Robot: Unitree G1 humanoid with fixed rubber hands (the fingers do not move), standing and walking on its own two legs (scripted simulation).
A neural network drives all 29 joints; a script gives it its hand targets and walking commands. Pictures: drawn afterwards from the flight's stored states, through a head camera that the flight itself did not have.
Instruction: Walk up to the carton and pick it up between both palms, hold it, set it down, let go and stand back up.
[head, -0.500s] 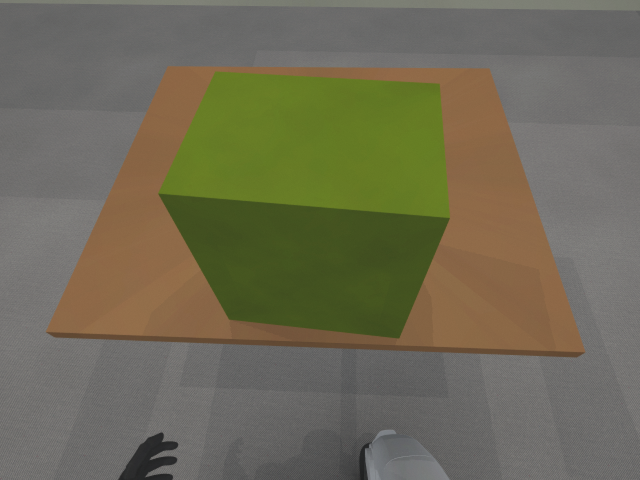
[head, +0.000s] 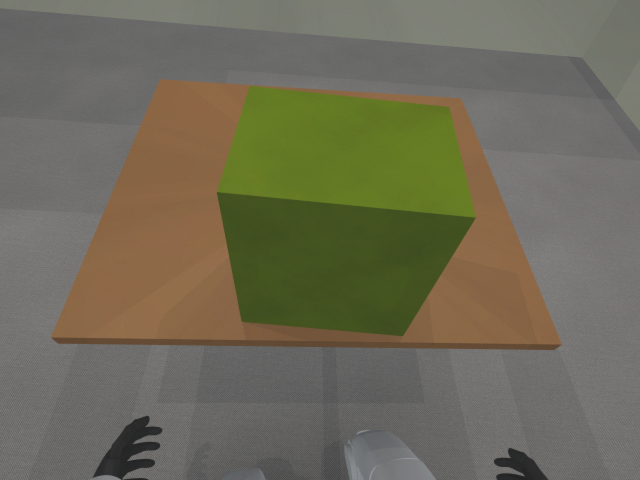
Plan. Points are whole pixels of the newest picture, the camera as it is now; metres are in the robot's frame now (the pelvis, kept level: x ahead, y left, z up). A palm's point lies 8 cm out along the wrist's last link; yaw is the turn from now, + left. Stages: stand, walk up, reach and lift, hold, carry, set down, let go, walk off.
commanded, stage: walk up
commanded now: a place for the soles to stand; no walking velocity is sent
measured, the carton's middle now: (335, 225) +0.44 -0.01 +0.03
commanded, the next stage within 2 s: none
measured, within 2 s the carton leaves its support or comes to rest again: neither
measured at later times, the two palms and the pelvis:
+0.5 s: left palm out of the picture +0.12 +0.20 -0.09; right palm out of the picture +0.02 -0.30 -0.11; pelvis -0.01 -0.04 +0.00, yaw -5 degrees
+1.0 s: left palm out of the picture +0.11 +0.18 -0.09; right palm out of the picture +0.05 -0.33 -0.10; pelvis -0.01 -0.07 +0.00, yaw -5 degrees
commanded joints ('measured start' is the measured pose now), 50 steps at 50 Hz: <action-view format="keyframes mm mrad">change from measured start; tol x32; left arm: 1 12 63 30 -84 -8 -22 -17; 50 88 103 -1 -81 -36 -116 -9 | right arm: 1 43 -180 -75 -72 7 -44 -14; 50 75 -150 -26 -72 22 -54 18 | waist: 1 -17 169 -111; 8 -45 307 -155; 15 26 -211 -68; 29 59 179 -73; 50 11 -38 -142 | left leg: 1 217 151 -170 -263 101 123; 6 180 172 -164 -315 -238 151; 11 -104 130 -10 44 139 58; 14 -111 -1 -25 227 -313 -10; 24 201 -34 2 -206 313 -10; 27 68 279 -378 -331 61 198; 31 -130 78 -131 -306 -142 55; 50 100 19 -15 -139 276 13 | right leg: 1 -110 -53 31 -63 77 41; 10 424 -92 -118 -867 258 -16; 13 394 -412 347 -879 368 -227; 15 175 -361 254 -913 120 -265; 21 341 -249 54 -732 660 -207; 26 91 -120 -52 -434 174 -39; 50 269 -195 5 -770 451 -101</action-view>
